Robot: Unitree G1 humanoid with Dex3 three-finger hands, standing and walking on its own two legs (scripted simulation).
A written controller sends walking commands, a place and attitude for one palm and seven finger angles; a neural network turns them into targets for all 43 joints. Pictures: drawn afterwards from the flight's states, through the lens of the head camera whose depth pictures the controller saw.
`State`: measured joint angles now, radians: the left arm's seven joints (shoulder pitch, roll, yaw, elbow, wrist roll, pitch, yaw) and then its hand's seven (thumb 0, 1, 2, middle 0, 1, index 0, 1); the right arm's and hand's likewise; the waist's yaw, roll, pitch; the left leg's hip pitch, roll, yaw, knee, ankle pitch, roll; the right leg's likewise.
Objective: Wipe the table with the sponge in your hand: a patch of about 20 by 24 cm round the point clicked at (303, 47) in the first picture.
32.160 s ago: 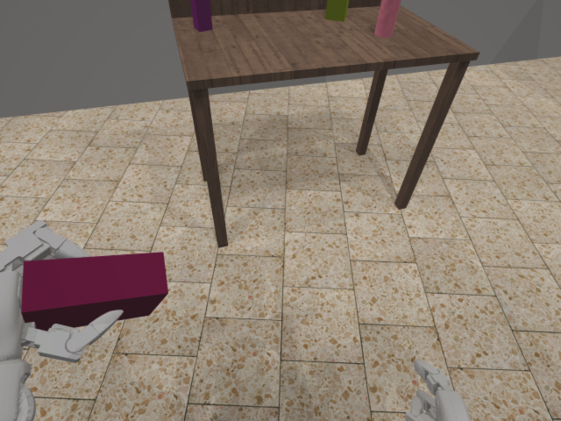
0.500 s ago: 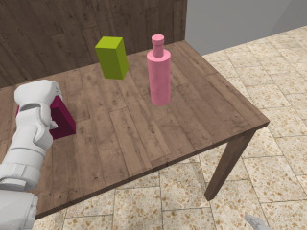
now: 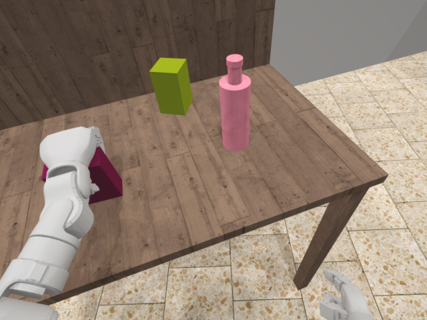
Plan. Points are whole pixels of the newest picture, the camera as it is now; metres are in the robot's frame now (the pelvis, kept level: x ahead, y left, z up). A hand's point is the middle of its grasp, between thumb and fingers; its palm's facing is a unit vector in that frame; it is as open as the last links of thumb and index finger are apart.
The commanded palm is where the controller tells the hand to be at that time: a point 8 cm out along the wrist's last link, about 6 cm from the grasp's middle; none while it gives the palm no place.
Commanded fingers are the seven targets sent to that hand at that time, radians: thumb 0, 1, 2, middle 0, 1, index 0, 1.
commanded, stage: wipe back along the middle lane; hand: left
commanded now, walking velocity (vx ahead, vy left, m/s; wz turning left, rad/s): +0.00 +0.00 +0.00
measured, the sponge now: (91, 184) +0.35 +0.30 +0.06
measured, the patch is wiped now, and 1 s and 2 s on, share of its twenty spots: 0.75 0.90 0.90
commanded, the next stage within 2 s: slide across to the third lane in 0.74 s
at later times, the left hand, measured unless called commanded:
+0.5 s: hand (85, 189) +0.29 +0.26 +0.12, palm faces +0.13 -0.06 -0.99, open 9.1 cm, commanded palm +0.25 +0.24 +0.15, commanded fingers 0.00 0.10 1.30 -1.20 -1.60 -1.20 -1.60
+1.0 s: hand (91, 203) +0.27 +0.24 +0.12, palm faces +0.11 -0.06 -0.99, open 9.0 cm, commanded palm +0.23 +0.21 +0.16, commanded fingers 0.00 0.10 1.30 -1.20 -1.60 -1.20 -1.60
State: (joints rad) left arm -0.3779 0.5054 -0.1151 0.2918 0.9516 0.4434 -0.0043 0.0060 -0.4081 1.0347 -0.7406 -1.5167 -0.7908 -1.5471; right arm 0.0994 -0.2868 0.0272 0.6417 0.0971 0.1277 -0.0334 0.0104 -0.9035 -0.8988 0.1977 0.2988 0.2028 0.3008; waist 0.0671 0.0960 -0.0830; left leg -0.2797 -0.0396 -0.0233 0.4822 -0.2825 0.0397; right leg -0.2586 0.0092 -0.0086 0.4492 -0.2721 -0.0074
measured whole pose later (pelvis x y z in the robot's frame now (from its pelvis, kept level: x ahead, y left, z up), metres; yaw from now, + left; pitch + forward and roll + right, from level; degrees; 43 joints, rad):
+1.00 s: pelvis -0.01 -0.02 +0.00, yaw +0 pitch +0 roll +0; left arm -0.09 0.45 -0.18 -0.11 0.96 0.62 -0.03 0.02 -0.40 1.05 -0.70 -1.54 -0.80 -1.50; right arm 0.05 -0.29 0.05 0.63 0.09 0.09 -0.03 0.01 -0.90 -0.90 0.20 0.30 0.20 0.30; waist 0.11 0.11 -0.06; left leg -0.21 -0.02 -0.02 0.50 -0.29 0.01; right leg -0.21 0.03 -0.01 0.51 -0.29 -0.03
